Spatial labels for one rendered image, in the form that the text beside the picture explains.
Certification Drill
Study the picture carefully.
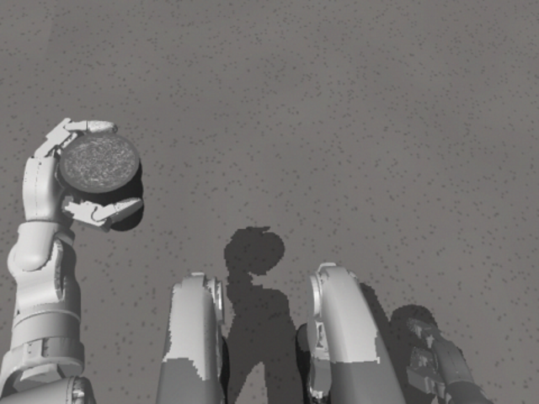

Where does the left robot hand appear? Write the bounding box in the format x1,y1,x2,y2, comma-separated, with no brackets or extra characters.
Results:
23,118,144,233

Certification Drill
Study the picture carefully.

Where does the right robot hand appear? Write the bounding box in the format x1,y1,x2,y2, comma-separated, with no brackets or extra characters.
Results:
406,318,475,400

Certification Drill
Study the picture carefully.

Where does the left robot arm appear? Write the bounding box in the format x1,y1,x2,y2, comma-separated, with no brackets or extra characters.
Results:
0,220,96,404

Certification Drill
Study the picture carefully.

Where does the right robot arm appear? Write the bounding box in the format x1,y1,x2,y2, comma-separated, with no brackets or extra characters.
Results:
444,381,494,404

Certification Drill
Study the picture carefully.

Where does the right robot foot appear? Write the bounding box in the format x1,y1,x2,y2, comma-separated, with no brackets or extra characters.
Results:
296,323,331,404

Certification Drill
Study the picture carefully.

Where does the cup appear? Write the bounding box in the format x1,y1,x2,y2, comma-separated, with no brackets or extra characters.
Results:
60,132,144,231

